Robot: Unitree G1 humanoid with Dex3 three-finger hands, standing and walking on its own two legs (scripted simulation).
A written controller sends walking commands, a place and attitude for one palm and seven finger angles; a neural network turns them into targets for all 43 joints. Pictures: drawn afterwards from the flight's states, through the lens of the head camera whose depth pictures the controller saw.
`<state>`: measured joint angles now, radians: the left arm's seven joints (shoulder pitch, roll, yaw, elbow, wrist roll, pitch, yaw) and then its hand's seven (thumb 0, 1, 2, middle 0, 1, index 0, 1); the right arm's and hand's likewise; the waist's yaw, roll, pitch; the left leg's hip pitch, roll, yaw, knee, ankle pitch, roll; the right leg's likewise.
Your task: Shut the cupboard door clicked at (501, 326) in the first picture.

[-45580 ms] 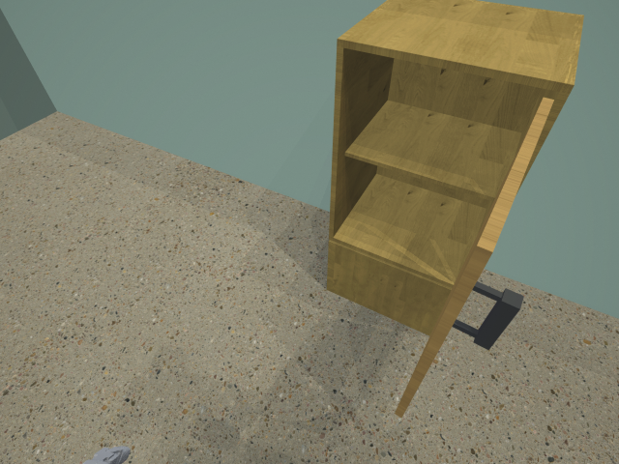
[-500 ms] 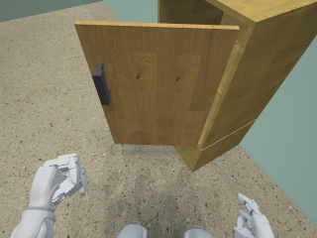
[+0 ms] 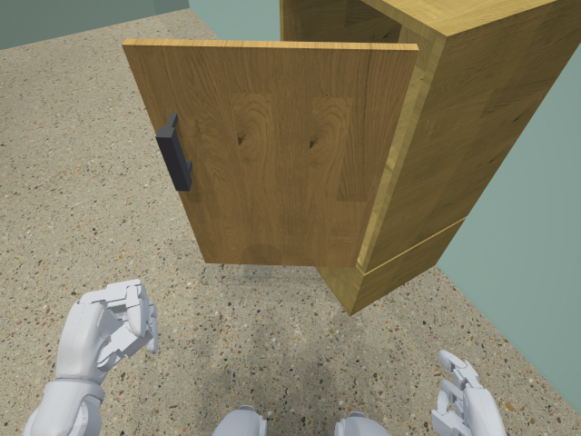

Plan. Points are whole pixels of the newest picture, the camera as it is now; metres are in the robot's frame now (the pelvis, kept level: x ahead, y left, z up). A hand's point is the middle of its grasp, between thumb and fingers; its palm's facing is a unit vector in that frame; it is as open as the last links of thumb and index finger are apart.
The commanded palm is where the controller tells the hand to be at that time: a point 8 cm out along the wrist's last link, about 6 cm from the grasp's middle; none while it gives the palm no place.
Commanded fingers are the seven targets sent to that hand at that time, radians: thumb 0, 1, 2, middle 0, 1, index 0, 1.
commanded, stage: bring the fist close to the handle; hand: left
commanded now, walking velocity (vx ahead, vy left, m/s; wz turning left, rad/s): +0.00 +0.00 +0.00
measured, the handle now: (178, 152) +0.53 +0.23 +0.06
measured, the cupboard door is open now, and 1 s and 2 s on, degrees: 58 58 53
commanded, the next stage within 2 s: push the door shut along its arc in 1.28 s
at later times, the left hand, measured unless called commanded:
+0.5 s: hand (165, 251) +0.34 +0.20 +0.07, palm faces +0.01 -1.00 -0.03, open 3.1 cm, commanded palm +0.32 +0.25 +0.07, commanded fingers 0.00 0.90 0.90 -1.30 -1.50 -1.30 -1.50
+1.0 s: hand (189, 195) +0.43 +0.19 +0.07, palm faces +0.04 -1.00 -0.03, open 3.1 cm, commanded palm +0.39 +0.24 +0.07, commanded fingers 0.00 0.90 0.90 -1.30 -1.50 -1.30 -1.50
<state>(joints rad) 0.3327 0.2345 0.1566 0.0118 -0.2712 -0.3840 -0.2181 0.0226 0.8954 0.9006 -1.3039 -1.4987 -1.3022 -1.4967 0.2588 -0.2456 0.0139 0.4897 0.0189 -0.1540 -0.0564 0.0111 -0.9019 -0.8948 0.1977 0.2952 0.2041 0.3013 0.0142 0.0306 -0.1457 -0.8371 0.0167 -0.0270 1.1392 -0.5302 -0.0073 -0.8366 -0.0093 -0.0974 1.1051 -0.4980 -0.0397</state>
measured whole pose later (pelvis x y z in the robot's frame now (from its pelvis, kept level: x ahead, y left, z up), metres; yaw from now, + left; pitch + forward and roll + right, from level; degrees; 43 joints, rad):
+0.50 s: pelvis +0.00 +0.02 +0.01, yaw -1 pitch +14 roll -1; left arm -0.13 0.26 0.20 0.41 -0.23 -0.35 -0.19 0.02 0.90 0.90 -1.30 -1.50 -1.30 -1.50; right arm 0.29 -0.26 0.01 0.57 0.02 -0.12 -0.04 0.01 -0.90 -0.89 0.20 0.30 0.20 0.30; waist -0.03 0.03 -0.13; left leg -0.83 0.01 0.01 1.09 -0.50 0.02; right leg -0.84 -0.02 -0.06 1.05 -0.46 -0.01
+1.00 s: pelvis +0.00 +0.02 +0.00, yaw -2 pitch +17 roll -1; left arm -0.55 0.31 0.29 0.83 -0.16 -0.42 -0.15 0.02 0.90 0.90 -1.30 -1.50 -1.30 -1.50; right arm 0.32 -0.26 0.00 0.63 0.01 -0.05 -0.01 0.01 -0.90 -0.89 0.20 0.30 0.20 0.30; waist -0.07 0.02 -0.13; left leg -0.90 0.02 0.02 1.09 -0.49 0.02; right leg -0.92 -0.01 -0.05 1.06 -0.44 -0.01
